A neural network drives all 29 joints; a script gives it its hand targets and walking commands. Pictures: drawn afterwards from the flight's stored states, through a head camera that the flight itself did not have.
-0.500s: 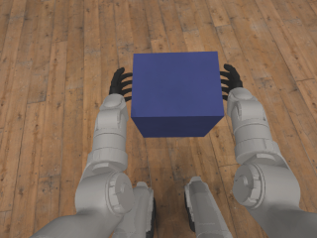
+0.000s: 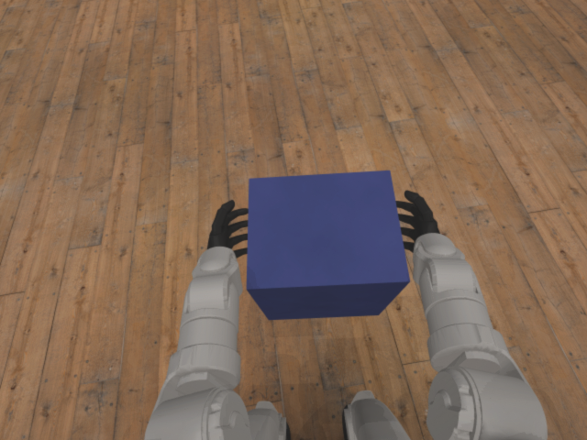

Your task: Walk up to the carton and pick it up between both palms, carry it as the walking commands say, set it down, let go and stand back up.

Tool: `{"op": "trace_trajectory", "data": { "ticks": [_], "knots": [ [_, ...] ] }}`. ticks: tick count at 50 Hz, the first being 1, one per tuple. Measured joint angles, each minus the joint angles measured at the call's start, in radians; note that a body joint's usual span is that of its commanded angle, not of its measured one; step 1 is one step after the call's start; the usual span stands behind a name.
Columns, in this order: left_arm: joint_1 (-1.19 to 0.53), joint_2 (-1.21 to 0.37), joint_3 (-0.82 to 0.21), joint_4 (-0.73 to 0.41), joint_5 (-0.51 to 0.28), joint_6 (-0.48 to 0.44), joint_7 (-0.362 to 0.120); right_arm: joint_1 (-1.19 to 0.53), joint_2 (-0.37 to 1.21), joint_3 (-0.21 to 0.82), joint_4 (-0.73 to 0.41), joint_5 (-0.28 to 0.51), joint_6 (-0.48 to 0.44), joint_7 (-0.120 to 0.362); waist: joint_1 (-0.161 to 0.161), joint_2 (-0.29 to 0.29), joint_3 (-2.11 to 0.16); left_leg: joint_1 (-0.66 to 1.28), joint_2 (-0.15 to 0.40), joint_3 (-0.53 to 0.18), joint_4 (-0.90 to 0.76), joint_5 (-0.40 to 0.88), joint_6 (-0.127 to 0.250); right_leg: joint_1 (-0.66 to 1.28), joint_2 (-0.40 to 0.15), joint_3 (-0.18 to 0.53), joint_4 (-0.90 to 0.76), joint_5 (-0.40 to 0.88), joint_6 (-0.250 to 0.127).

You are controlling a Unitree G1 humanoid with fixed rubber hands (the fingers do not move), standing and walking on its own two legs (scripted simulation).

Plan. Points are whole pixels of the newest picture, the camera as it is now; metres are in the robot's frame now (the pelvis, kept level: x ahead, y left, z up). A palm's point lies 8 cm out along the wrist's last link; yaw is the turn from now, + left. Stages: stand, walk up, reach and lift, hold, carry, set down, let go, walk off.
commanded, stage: reach and lift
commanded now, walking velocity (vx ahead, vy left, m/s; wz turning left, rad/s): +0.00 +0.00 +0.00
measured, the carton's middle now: (321, 254) +0.40 -0.02 -0.09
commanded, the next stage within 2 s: hold in 1.84 s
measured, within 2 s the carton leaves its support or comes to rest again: neither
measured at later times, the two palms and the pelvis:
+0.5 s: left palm (207, 243) +0.35 +0.13 +0.06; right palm (444, 227) +0.36 -0.16 +0.06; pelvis +0.02 +0.00 +0.04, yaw -1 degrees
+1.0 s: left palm (190, 243) +0.32 +0.13 +0.11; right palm (459, 227) +0.33 -0.16 +0.11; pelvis +0.02 +0.01 +0.04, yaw -1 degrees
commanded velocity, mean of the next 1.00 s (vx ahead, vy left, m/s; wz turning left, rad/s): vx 0.00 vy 0.00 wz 0.00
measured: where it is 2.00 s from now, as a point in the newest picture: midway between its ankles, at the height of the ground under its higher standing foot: outside the picture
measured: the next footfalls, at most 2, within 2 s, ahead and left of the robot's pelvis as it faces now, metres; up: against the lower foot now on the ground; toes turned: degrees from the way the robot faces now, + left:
none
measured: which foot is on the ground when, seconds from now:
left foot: down 0.00-1.00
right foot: down 0.00-1.00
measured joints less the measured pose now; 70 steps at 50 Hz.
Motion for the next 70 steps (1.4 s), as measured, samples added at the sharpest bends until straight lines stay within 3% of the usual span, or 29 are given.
{"op": "trace_trajectory", "data": {
  "ticks": [13,35,52,70],
  "knots": [
    [0.047,-0.006,-0.001,0.000,0.011,0.077,-0.015,0.040,0.013,0.000,0.000,-0.031,0.082,0.008,0.000,0.000,0.002,0.234,0.006,0.000,-0.130,0.024,0.001,0.231,0.000,0.005,-0.126,0.023,-0.003],
    [0.117,-0.010,-0.053,-0.013,0.011,0.212,0.005,0.109,0.013,0.041,-0.022,-0.030,0.213,0.009,0.000,0.006,0.005,0.539,0.014,-0.007,-0.273,0.054,0.007,0.547,0.000,0.004,-0.287,0.060,-0.003],
    [0.112,-0.010,-0.061,-0.040,0.011,0.317,0.007,0.109,0.013,0.050,-0.041,-0.030,0.308,0.012,0.000,0.011,0.008,0.635,0.016,-0.009,-0.302,0.062,0.008,0.642,0.000,0.003,-0.316,0.068,-0.002],
    [0.111,-0.009,-0.083,-0.097,0.011,0.350,0.001,0.116,0.013,0.079,-0.106,-0.030,0.344,0.016,0.000,0.011,0.030,0.662,0.019,-0.009,-0.351,0.075,0.008,0.676,0.000,0.004,-0.378,0.086,-0.002]
  ]
}}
